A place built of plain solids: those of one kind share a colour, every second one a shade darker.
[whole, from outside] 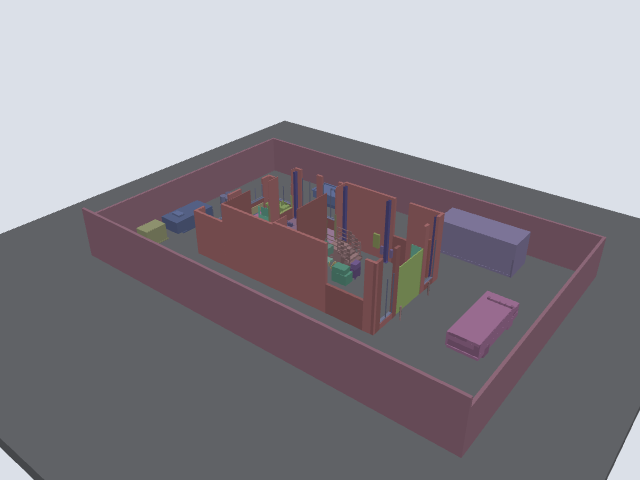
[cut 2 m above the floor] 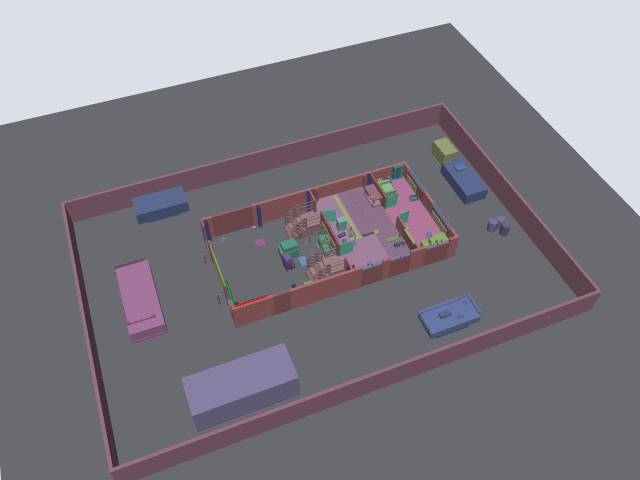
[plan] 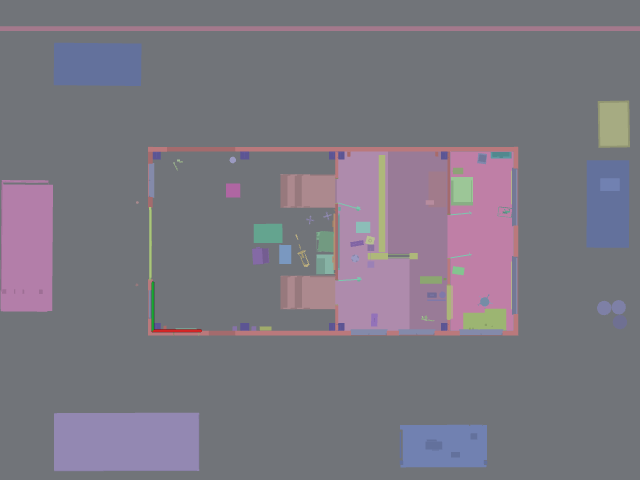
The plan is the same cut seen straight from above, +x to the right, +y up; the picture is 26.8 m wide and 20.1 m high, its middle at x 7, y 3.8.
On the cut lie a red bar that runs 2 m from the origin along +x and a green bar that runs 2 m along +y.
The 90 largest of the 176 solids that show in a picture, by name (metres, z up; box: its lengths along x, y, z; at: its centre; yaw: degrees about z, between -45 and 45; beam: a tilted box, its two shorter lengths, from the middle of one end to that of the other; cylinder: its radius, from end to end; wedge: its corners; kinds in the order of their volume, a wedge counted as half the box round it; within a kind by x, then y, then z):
{
 "beyond_container_1": {"box": [5.99, 2.32, 2.59], "at": [-1.11, -4.66, 1.24], "yaw": 0.1},
 "beyond_container_2": {"box": [6.06, 2.4, 2.65], "at": [-1.11, -4.66, 1.27], "yaw": 0.1},
 "beyond_container_3": {"box": [6.06, 0.08, 0.23], "at": [-1.09, -5.84, 0.06], "yaw": 0.1},
 "beyond_container_4": {"box": [6.06, 0.08, 0.23], "at": [-1.09, -3.48, 0.06], "yaw": 0.1},
 "yard_bound_1": {"box": [0.2, 20.02, 3.2], "at": [-8.6, 2.74, 1.55]},
 "yard_bound_2": {"box": [29.93, 0.2, 3.2], "at": [6.26, -7.17, 1.55]},
 "yard_bound_3": {"box": [29.93, 0.2, 3.9], "at": [6.26, 12.66, 1.9]},
 "yard_bound_4": {"box": [0.2, 20.02, 3.2], "at": [21.13, 2.74, 1.55]},
 "wall_1": {"box": [0.2, 0.71, 5.15], "at": [-0.1, 0.15, 2.52]},
 "wall_2": {"box": [0.2, 0.46, 5.15], "at": [-0.1, 1.93, 2.52]},
 "wall_3": {"box": [0.2, 0.46, 5.15], "at": [-0.1, 5.38, 2.52]},
 "wall_4": {"box": [0.2, 1.41, 0.5], "at": [-0.1, 6.3, 0.2]},
 "wall_5": {"box": [0.2, 0.71, 5.15], "at": [-0.1, 7.35, 2.52]},
 "wall_6": {"box": [0.81, 0.2, 5.15], "at": [0.2, 7.6, 2.52]},
 "wall_7": {"box": [2.56, 0.2, 5.15], "at": [1.07, -0.1, 2.52]},
 "wall_8": {"box": [2.86, 0.2, 2.25], "at": [2.02, 7.6, 1.07]},
 "wall_9": {"box": [1.11, 0.2, 2.25], "at": [2.9, -0.1, 1.07]},
 "wall_10": {"box": [4.26, 0.2, 5.15], "at": [5.58, -0.1, 2.52]},
 "wall_11": {"box": [4.26, 0.2, 5.15], "at": [5.58, 7.6, 2.52]},
 "wall_12": {"box": [0.06, 1.05, 5.15], "at": [7.67, 0.53, 2.52]},
 "wall_13": {"box": [0.06, 3.16, 5.15], "at": [7.67, 3.73, 2.52]},
 "wall_14": {"box": [0.06, 1.1, 5.15], "at": [7.67, 6.95, 2.52]},
 "wall_15": {"box": [0.06, 3.16, 5.0], "at": [7.73, 3.73, 2.45]},
 "wall_16": {"box": [0.61, 0.2, 5.0], "at": [8.0, -0.1, 2.45]},
 "wall_17": {"box": [1.51, 0.2, 1.8], "at": [9.05, -0.1, 0.85]},
 "wall_18": {"box": [0.51, 0.2, 5.0], "at": [10.05, -0.1, 2.45]},
 "wall_19": {"box": [4.7, 0.2, 5.0], "at": [10.05, 7.6, 2.45]},
 "wall_20": {"box": [1.51, 0.2, 1.8], "at": [11.05, -0.1, 0.85]},
 "wall_21": {"box": [0.61, 0.2, 5.0], "at": [12.1, -0.1, 2.45]},
 "wall_22": {"box": [0.06, 0.46, 4.12], "at": [12.37, 0.23, 2.89]},
 "wall_23": {"box": [0.06, 1.51, 0.97], "at": [12.37, 1.2, 1.31]},
 "wall_24": {"box": [0.06, 1.06, 4.12], "at": [12.37, 2.48, 2.89]},
 "wall_25": {"box": [0.06, 2.62, 4.12], "at": [12.37, 6.2, 2.89]},
 "wall_26": {"box": [0.06, 2.62, 2.72], "at": [12.43, 6.2, 2.19]},
 "wall_27": {"box": [0.46, 0.2, 3.6], "at": [12.62, -0.1, 1.75]},
 "wall_28": {"box": [1.81, 0.2, 1.8], "at": [13.75, -0.1, 0.85]},
 "wall_29": {"box": [2.9, 0.2, 3.6], "at": [13.85, 7.6, 1.75]},
 "wall_30": {"box": [0.66, 0.2, 3.6], "at": [14.97, -0.1, 1.75]},
 "wall_31": {"box": [0.2, 0.91, 3.6], "at": [15.2, 0.25, 1.75]},
 "wall_32": {"box": [0.2, 2.41, 2.0], "at": [15.2, 1.9, 0.95]},
 "wall_33": {"box": [0.2, 1.31, 3.6], "at": [15.2, 3.75, 1.75]},
 "wall_34": {"box": [0.2, 2.41, 2.0], "at": [15.2, 5.6, 0.95]},
 "wall_35": {"box": [0.2, 0.91, 3.6], "at": [15.2, 7.25, 1.75]},
 "raised_floor_hall_1": {"box": [2.21, 7.63, 0.9], "at": [8.74, 3.75, 0.4]},
 "raised_floor_hall_2": {"box": [0.9, 3.09, 0.9], "at": [10.3, 1.48, 0.4]},
 "raised_floor_hall_3": {"box": [0.9, 4.34, 0.9], "at": [10.3, 5.4, 0.4]},
 "raised_floor_hall_4": {"box": [1.72, 7.63, 0.9], "at": [11.61, 3.75, 0.4]},
 "raised_floor_lab_1": {"box": [2.83, 7.63, 0.9], "at": [13.75, 3.75, 0.4]},
 "beyond_skip_1": {"box": [3.66, 1.78, 0.94], "at": [-2.31, 11.16, 0.82], "yaw": -0.6},
 "beyond_skip_2": {"box": [3.41, 1.68, 0.58], "at": [12.17, -4.83, 0.85], "yaw": 0.1},
 "beyond_skip_3": {"box": [2.25, 1.3, 1.05], "at": [12.19, -4.83, 0.47], "yaw": 0.1},
 "beyond_skip_4": {"box": [1.78, 3.66, 0.94], "at": [19.06, 5.31, 0.82], "yaw": -0.2},
 "beyond_van_1": {"box": [0.02, 4.55, 1.13], "at": [-6.34, 3.95, 0.86], "yaw": -0.4},
 "beyond_van_2": {"box": [0.23, 0.66, 0.71], "at": [-6.24, 5.16, 0.3], "yaw": -0.4},
 "beyond_van_3": {"box": [2.15, 5.29, 1.0], "at": [-5.27, 3.48, 0.79], "yaw": -0.4},
 "beyond_oil_tank_1": {"box": [1.32, 1.96, 0.13], "at": [19.31, 8.65, 0.01], "yaw": 0.9},
 "beyond_oil_tank_2": {"box": [1.17, 1.7, 1.35], "at": [19.31, 8.65, 0.62], "yaw": 0.9},
 "beyond_oil_tank_3": {"box": [1.16, 1.8, 1.4], "at": [19.31, 8.65, 0.64], "yaw": 0.9},
 "door_landing_1": {"box": [0.32, 1.4, 0.22], "at": [5.5, 1.6, 0.06]},
 "door_landing_2": {"box": [0.32, 1.4, 0.22], "at": [5.5, 5.85, 0.06]},
 "door_landing_3": {"box": [0.32, 1.4, 0.39], "at": [5.8, 1.6, 0.14]},
 "door_landing_4": {"box": [0.32, 1.4, 0.39], "at": [5.8, 5.85, 0.14]},
 "door_landing_5": {"box": [0.32, 1.4, 0.56], "at": [6.1, 1.6, 0.23]},
 "door_landing_6": {"box": [0.32, 1.4, 0.56], "at": [6.1, 5.85, 0.23]},
 "door_landing_7": {"box": [0.32, 1.4, 0.73], "at": [6.4, 1.6, 0.32]},
 "door_landing_8": {"box": [0.32, 1.4, 0.73], "at": [6.4, 5.85, 0.32]},
 "door_landing_9": {"box": [1.1, 1.4, 0.9], "at": [7.09, 1.6, 0.4]},
 "door_landing_10": {"box": [1.1, 1.4, 0.9], "at": [7.09, 5.85, 0.4]},
 "crate_1": {"box": [1.2, 0.8, 0.8], "at": [4.83, 4.08, 0.35], "yaw": 0.4},
 "crate_2": {"box": [1.0, 0.71, 0.45], "at": [4.9, 4.1, 0.92], "yaw": 3.0},
 "beyond_drums_1": {"cylinder": 0.3, "from": [18.9, 0.95, -0.06], "to": [18.9, 0.95, 0.87]},
 "beyond_drums_2": {"cylinder": 0.3, "from": [19.51, 0.98, -0.06], "to": [19.51, 0.98, 0.87]},
 "beyond_drums_3": {"cylinder": 0.3, "from": [19.56, 0.36, -0.06], "to": [19.56, 0.36, 0.87]},
 "roller_shutter_1": {"box": [0.06, 2.86, 3.55], "at": [-0.12, 3.65, 1.73]},
 "fume_cupboard_1": {"box": [0.11, 0.9, 1.41], "at": [12.54, 5.84, 2.46]},
 "fume_cupboard_2": {"box": [0.92, 0.15, 1.41], "at": [12.95, 5.32, 2.46]},
 "fume_cupboard_3": {"box": [0.92, 0.15, 1.41], "at": [12.95, 6.37, 2.46]},
 "cage_trolley_1": {"box": [0.63, 0.85, 0.67], "at": [7.3, 3.73, 0.64], "yaw": -5.4},
 "roll_cab_1": {"box": [0.42, 0.66, 0.4], "at": [4.38, 3.11, 0.97], "yaw": 3.8},
 "roll_cab_2": {"box": [0.46, 0.68, 0.67], "at": [4.4, 3.11, 0.44], "yaw": 3.8},
 "cage_trolley_empty_1": {"box": [0.36, 0.67, 0.6], "at": [7.03, 2.71, 1.0]},
 "cage_trolley_empty_2": {"box": [0.73, 0.81, 0.22], "at": [7.22, 2.78, 0.06]},
 "caution_board_1": {"box": [0.6, 0.48, 0.95], "at": [8.81, 4.33, 1.27]},
 "fitters_bench_1": {"box": [0.69, 1.44, 0.15], "at": [11.91, 5.92, 1.0]},
 "fitters_bench_2": {"box": [0.75, 1.5, 0.1], "at": [11.91, 5.92, 1.67]},
 "door_leaf_1": {"box": [1.0, 0.044, 2.15], "at": [1.4, 0.0, 1.02]},
 "door_leaf_2": {"box": [0.99, 0.044, 2.14], "at": [8.24, 5.21, 1.87], "yaw": -16.3},
 "gas_bottles_1": {"box": [0.73, 0.19, 1.28], "at": [14.58, 7.39, 1.44]},
 "shop_shutter_1": {"box": [0.027, 2.2, 2.35], "at": [7.78, 3.73, 1.98]},
 "distribution_board_1": {"box": [0.5, 0.18, 1.1], "at": [4.72, 0.09, 1.4]}
}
